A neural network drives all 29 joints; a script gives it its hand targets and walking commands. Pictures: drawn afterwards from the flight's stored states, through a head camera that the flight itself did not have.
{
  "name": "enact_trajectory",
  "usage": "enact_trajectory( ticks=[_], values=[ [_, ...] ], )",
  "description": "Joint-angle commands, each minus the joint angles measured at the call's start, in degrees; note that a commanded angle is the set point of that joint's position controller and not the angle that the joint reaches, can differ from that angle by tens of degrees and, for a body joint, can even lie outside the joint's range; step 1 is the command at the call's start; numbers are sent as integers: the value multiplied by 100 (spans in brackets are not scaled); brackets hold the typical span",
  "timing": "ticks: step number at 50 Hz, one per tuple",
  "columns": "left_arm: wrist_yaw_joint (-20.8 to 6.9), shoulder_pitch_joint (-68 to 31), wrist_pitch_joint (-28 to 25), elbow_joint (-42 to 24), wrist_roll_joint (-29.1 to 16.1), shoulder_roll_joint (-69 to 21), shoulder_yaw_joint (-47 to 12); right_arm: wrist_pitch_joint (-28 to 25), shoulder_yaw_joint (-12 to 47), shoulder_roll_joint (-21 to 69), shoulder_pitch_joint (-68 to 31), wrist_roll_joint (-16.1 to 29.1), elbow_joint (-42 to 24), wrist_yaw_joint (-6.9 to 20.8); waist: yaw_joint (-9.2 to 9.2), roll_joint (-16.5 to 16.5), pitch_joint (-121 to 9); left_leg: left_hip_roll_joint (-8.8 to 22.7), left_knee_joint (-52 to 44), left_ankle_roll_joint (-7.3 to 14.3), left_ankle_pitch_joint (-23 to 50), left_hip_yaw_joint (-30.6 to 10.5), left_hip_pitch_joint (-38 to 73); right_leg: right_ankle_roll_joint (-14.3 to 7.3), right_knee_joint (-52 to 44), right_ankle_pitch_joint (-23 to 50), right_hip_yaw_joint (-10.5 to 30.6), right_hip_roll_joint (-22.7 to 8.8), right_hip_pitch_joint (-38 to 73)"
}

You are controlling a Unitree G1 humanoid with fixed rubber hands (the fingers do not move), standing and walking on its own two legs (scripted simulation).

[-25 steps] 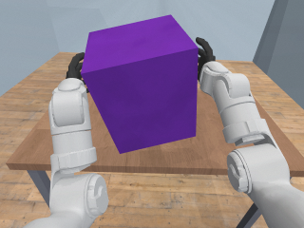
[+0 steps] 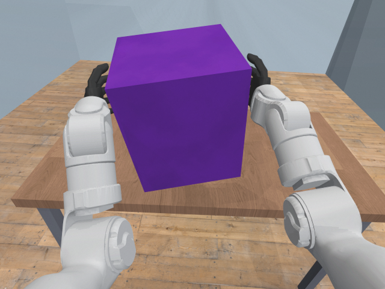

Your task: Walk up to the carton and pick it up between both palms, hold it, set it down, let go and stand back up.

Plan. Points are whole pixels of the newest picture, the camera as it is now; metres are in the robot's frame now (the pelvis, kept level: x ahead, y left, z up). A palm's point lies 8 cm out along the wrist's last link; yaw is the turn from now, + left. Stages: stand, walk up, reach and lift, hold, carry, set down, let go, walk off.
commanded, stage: hold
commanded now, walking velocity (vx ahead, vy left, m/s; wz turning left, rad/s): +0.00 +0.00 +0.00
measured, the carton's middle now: (181, 110) +0.41 +0.00 +0.23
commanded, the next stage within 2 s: none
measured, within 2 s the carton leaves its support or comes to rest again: neither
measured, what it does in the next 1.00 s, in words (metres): stands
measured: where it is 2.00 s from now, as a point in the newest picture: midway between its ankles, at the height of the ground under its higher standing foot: outside the picture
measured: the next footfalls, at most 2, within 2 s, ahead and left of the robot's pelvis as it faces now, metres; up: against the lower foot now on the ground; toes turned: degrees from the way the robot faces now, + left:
none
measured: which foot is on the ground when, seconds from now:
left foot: down 0.00-1.00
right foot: down 0.00-1.00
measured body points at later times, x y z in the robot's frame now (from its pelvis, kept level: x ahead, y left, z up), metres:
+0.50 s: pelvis +0.01 +0.01 +0.00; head -0.06 +0.03 +0.44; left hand +0.39 +0.16 +0.27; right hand +0.40 -0.14 +0.29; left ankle +0.02 +0.12 -0.75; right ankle +0.02 -0.11 -0.75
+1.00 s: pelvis +0.01 +0.00 +0.00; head -0.06 +0.03 +0.44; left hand +0.38 +0.16 +0.28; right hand +0.40 -0.14 +0.30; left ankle +0.02 +0.12 -0.75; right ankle +0.02 -0.11 -0.75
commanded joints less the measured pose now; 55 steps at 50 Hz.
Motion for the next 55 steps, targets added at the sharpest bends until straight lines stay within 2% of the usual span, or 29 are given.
enact_trajectory(
  ticks=[1, 12, 31, 55],
  values=[
    [-791, -4483, -541, -1034, -1251, -2466, -2160, -153, 1049, 2160, -3981, 570, -1394, 362, -48, 325, -2110, -478, -96, -163, 1526, 225, 228, 281, 52, 650, 221, 270, 1010],
    [-744, -4327, -410, -1151, -1310, -2479, -2270, -77, 1209, 2101, -3949, 756, -1603, 284, -26, 329, -2013, -469, -33, -202, 1722, 192, 296, 273, 74, 765, 221, 292, 987],
    [-692, -4339, -252, -1363, -1358, -2451, -2345, 112, 1191, 1916, -3998, 939, -1554, 283, -30, 435, -2067, -452, 45, -313, 2028, 165, 408, 211, 63, 827, 226, 349, 929],
    [-731, -4451, -302, -1190, -1319, -2327, -2182, 168, 1072, 1912, -4105, 913, -1323, 286, 23, 370, -1992, -444, -49, -246, 1712, 183, 204, 229, 50, 599, 248, 317, 920]
  ],
)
